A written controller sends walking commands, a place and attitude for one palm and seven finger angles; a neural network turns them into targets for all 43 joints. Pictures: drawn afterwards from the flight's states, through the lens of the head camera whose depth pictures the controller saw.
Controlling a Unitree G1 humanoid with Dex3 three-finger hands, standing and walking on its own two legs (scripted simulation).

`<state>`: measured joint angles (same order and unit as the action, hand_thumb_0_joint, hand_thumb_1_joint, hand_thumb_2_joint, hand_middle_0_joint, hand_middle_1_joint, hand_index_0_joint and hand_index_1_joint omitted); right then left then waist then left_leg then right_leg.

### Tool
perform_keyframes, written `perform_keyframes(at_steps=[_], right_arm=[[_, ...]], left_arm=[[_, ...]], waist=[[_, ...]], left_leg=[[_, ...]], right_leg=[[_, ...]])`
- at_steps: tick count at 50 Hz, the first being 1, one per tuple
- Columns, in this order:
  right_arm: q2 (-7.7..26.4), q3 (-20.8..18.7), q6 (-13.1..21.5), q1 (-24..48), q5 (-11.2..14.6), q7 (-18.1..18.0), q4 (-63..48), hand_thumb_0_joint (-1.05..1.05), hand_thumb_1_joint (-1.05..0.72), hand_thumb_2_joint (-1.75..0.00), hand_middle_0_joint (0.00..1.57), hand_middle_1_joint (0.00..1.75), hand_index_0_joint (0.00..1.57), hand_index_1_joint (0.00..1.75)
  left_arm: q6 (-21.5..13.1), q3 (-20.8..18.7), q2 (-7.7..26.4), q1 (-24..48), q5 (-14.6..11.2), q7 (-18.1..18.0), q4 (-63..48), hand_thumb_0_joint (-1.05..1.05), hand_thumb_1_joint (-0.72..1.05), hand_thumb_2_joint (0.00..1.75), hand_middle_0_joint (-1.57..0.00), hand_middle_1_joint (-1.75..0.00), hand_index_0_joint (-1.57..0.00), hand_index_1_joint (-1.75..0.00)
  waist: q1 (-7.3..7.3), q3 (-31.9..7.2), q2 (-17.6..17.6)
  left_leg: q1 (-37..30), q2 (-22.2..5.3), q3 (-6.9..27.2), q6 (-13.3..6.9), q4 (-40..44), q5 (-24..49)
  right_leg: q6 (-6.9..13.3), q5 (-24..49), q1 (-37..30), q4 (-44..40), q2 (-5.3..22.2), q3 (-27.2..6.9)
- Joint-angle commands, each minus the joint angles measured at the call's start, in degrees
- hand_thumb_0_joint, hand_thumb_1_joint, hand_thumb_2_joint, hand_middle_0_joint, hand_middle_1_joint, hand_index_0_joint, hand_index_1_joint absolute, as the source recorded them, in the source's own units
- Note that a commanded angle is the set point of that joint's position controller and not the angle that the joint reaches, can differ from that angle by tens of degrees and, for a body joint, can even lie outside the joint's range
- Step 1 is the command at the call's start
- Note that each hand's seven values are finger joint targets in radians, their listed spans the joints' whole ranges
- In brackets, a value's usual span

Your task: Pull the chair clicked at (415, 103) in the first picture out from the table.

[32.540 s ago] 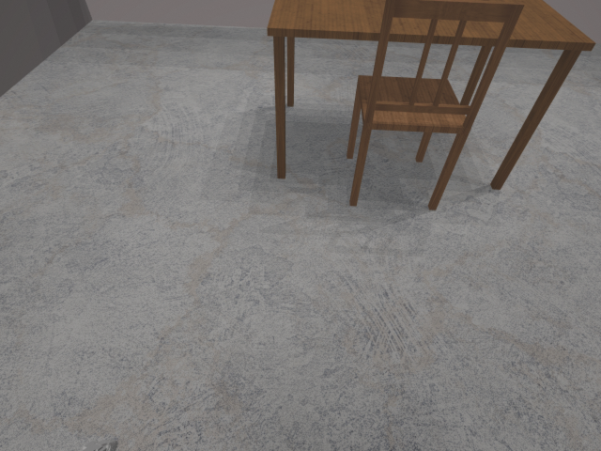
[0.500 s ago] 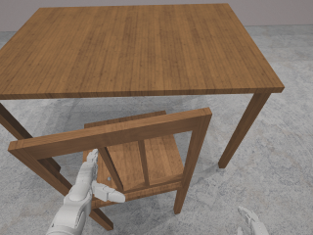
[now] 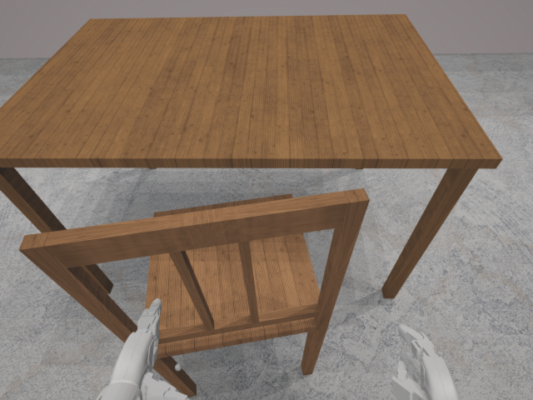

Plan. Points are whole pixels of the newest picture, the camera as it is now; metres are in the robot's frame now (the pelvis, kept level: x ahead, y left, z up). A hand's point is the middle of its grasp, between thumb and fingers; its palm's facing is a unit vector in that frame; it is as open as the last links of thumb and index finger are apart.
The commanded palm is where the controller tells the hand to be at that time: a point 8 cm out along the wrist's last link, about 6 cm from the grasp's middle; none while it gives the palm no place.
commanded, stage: draw the fingers out of the gap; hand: left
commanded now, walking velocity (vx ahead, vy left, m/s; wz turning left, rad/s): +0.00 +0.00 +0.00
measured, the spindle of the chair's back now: (196, 294) +0.30 +0.13 -0.03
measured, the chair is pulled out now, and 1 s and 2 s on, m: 0.14 0.14 0.13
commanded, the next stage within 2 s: draw the hand back to the body in 0.14 s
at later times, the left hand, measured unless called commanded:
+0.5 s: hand (155, 368) +0.17 +0.15 +0.04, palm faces +0.03 -1.00 -0.08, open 17.5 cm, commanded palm +0.13 +0.21 +0.04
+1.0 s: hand (82, 364) +0.16 +0.21 +0.10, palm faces +0.20 -0.90 -0.39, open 15.4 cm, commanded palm +0.13 +0.26 +0.14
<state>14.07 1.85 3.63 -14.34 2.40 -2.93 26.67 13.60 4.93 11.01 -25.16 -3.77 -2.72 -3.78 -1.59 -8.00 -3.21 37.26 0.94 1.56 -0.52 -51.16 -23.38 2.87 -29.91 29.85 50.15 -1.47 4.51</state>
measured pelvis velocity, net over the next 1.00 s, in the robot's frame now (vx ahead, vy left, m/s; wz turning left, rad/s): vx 0.00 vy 0.00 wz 0.00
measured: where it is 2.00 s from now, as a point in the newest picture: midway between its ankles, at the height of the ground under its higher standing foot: outside the picture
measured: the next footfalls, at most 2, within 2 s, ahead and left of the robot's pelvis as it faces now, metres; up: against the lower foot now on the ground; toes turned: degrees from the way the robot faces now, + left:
none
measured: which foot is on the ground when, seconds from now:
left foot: down 0.00-1.00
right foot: down 0.00-1.00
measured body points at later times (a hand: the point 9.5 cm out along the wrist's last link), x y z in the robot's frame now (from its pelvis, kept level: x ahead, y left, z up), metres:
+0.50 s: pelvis -0.02 -0.01 -0.03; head +0.02 -0.02 +0.42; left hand +0.16 +0.20 +0.05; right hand +0.16 -0.25 -0.11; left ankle +0.02 +0.12 -0.69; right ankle -0.05 -0.08 -0.69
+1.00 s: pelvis +0.00 +0.00 +0.02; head +0.00 -0.03 +0.47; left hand +0.15 +0.26 +0.12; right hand +0.18 -0.23 -0.06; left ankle +0.02 +0.12 -0.69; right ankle -0.05 -0.08 -0.69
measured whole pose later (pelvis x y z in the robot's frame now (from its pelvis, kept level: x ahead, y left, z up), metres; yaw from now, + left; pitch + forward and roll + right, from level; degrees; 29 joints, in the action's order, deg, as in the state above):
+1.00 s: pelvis +0.00 +0.00 +0.02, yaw +0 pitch +3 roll -1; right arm 13.4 0.2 5.4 -12.2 2.7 -6.4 32.8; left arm -2.7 -6.2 18.9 -38.6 -4.1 -5.4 -20.6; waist 2.2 -3.1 -4.6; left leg 24.6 0.2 1.6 -0.4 -41.8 -19.8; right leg 2.9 -24.9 16.7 39.0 -2.4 4.1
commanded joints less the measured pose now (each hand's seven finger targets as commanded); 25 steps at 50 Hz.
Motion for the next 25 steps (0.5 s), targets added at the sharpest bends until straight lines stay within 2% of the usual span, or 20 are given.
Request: perform_keyframes(at_steps=[1,2,3,7,8,10,13,14,15,17,18,20,21,23,25], right_arm=[[6.4,-2.9,3.4,3.4,0.0,-0.7,-9.8,0.0,-0.9,-0.9,0.2,0.3,0.2,0.3],[6.4,-2.9,3.4,3.2,0.1,-0.8,-9.8,0.0,-0.9,-0.9,0.2,0.3,0.2,0.3],[6.4,-3.0,3.4,3.4,0.1,-0.9,-9.7,0.0,-0.9,-0.9,0.2,0.3,0.2,0.3],[5.9,-3.1,3.9,3.4,0.2,-1.1,-9.9,0.0,-0.9,-0.9,0.2,0.3,0.2,0.3],[5.8,-3.3,4.1,3.7,0.1,-1.2,-9.9,0.0,-0.9,-0.9,0.2,0.3,0.2,0.3],[5.7,-3.4,4.4,3.5,0.3,-1.4,-9.6,0.0,-0.9,-0.9,0.2,0.3,0.2,0.3],[5.8,-3.6,5.1,3.7,0.4,-1.6,-9.8,0.0,-0.9,-0.9,0.2,0.3,0.2,0.3],[5.2,-3.7,6.9,2.3,-0.1,-1.8,-8.8,0.0,-0.9,-0.9,0.2,0.3,0.2,0.3],[5.1,-4.4,8.1,2.3,-0.2,-1.7,-6.6,0.0,-0.9,-0.9,0.2,0.3,0.2,0.3],[4.7,-4.6,9.6,2.4,0.2,-1.0,-6.2,0.0,-0.9,-0.9,0.2,0.3,0.2,0.3],[4.5,-5.0,10.0,2.8,0.2,-0.7,-5.3,0.0,-0.9,-0.9,0.2,0.3,0.2,0.3],[3.8,-5.3,10.7,4.0,0.4,0.2,-4.3,0.0,-0.9,-0.9,0.2,0.3,0.2,0.3],[3.6,-5.5,10.8,4.6,0.4,0.7,-3.9,0.0,-0.9,-0.9,0.2,0.3,0.2,0.3],[3.5,-5.8,10.9,6.3,0.6,1.4,-3.0,0.0,-0.9,-0.9,0.2,0.3,0.2,0.3],[4.1,-5.9,10.0,7.1,1.2,1.5,-4.8,0.0,-0.9,-0.9,0.2,0.3,0.2,0.3]], left_arm=[[-3.1,-3.5,4.9,-2.1,-0.1,0.2,-13.9,0.0,-0.55,0.2,0.0,0.0,0.0,0.0],[-3.1,-3.6,5.3,-2.2,-0.1,0.4,-14.3,0.0,-0.55,0.2,0.0,0.0,0.0,0.0],[-3.0,-5.0,6.4,-3.5,0.0,0.4,-14.1,0.0,-0.55,0.2,0.0,0.0,0.0,0.0],[-4.0,-4.3,5.9,-6.3,-0.1,1.1,-16.5,0.0,-0.55,0.2,0.0,0.0,0.0,0.0],[-4.0,-4.4,5.8,-7.8,-0.1,1.1,-16.4,0.0,-0.55,0.2,0.0,0.0,0.0,0.0],[-4.6,-5.1,6.1,-10.2,-0.6,1.7,-16.5,0.0,-0.55,0.2,0.0,0.0,0.0,0.0],[-5.4,-4.1,5.9,-10.7,-0.3,2.1,-18.0,0.0,-0.55,0.2,0.0,0.0,0.0,0.0],[-14.3,-4.8,2.4,-3.7,-5.3,2.6,-27.7,0.0,-0.55,0.2,0.0,0.0,0.0,0.0],[-18.2,-7.6,5.3,-8.3,-4.5,2.9,-22.7,0.0,-0.55,0.2,0.0,0.0,0.0,0.0],[-24.6,-8.2,5.5,-8.7,-5.8,4.1,-25.4,0.0,-0.55,0.2,0.0,0.0,0.0,0.0],[-27.2,-10.0,6.7,-9.4,-6.0,4.4,-24.8,0.0,-0.55,0.2,0.0,0.0,0.0,0.0],[-32.7,-10.5,5.6,-10.1,-6.9,6.1,-22.8,0.0,-0.55,0.2,0.0,0.0,0.0,0.0],[-35.3,-10.7,4.8,-11.2,-7.5,7.4,-21.2,0.0,-0.55,0.2,0.0,0.0,0.0,0.0],[-39.8,-12.4,5.4,-10.9,-8.6,10.8,-18.1,0.0,-0.55,0.2,0.0,0.0,0.0,0.0],[-38.8,-14.3,7.1,-12.8,-9.3,13.2,-17.5,0.0,-0.55,0.2,0.0,0.0,0.0,0.0]], waist=[[-0.81,-7.0,3.3],[-1.22,-7.0,4.2],[-0.71,-6.8,3.8],[-1.11,-5.9,2.3],[-0.76,-5.8,3.3],[-0.8,-5.8,3.6],[-1.09,-4.9,3.5],[-2.01,-5.3,5.1],[-0.63,-6.8,4.2],[-0.22,-8.1,-0.5],[0.36,-7.8,-1.1],[0.28,-6.9,0.4],[0.6,-6.8,2.0],[0.69,-6.4,3.0],[1.47,-8.2,2.6]], left_leg=[[-10.0,-0.1,1.0,-2.3,3.9,15.3],[-9.8,-0.1,1.1,-2.4,3.7,15.0],[-9.1,0.0,1.0,-2.4,3.6,15.1],[-8.6,0.0,1.1,-2.4,3.0,14.3],[-7.9,0.1,1.1,-2.4,2.8,14.2],[-7.2,0.1,1.2,-2.4,2.5,13.5],[-6.5,0.1,1.4,-2.6,2.1,12.6],[-6.4,0.2,1.9,-2.0,0.0,13.9],[-6.3,0.0,1.5,-1.8,-0.9,13.6],[-6.4,0.1,1.3,-1.5,-1.3,14.1],[-5.5,0.0,1.2,-1.3,-1.9,14.3],[-3.1,-0.2,1.4,-1.0,-3.3,12.6],[-1.2,-0.2,1.4,-0.9,-4.2,11.7],[2.2,-0.4,1.4,-0.7,-6.1,10.3],[1.9,-0.3,0.6,-1.1,-5.0,8.1]], right_leg=[[-2.4,22.4,1.7,-8.1,1.3,-2.3],[-2.6,22.7,1.9,-8.1,1.4,-2.4],[-2.5,22.7,1.6,-8.2,1.4,-2.6],[-2.7,22.4,2.9,-7.9,1.6,-2.7],[-2.7,22.5,2.5,-8.1,1.7,-2.9],[-2.9,22.4,2.6,-8.0,1.8,-3.0],[-2.8,20.1,4.1,-7.9,1.6,-2.9],[-2.8,21.8,6.6,-5.8,1.0,-1.3],[-2.7,21.5,7.0,-4.6,0.9,-1.8],[-2.1,19.8,7.8,-3.2,0.8,-1.7],[-1.9,19.4,8.3,-2.7,0.7,-2.0],[-2.0,17.8,10.4,-1.5,0.6,-2.1],[-2.2,17.7,10.7,-0.8,0.7,-2.5],[-2.5,17.5,11.1,-0.2,1.0,-4.0],[-2.8,14.8,8.3,-1.8,1.5,-5.7]])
